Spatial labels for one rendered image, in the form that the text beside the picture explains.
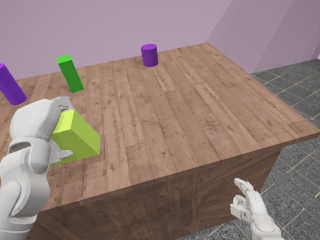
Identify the left robot forearm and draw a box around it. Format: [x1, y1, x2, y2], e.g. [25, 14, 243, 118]
[0, 137, 51, 240]

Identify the robot left hand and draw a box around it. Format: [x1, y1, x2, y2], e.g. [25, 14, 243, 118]
[9, 96, 75, 165]

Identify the robot right hand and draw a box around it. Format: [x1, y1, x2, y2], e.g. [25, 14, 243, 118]
[230, 178, 268, 223]

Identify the table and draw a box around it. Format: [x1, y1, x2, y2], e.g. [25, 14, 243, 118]
[0, 42, 320, 240]

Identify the right robot forearm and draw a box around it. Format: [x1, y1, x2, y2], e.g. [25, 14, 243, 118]
[250, 213, 285, 240]

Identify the sponge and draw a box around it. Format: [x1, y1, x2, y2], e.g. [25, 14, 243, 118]
[12, 109, 101, 167]

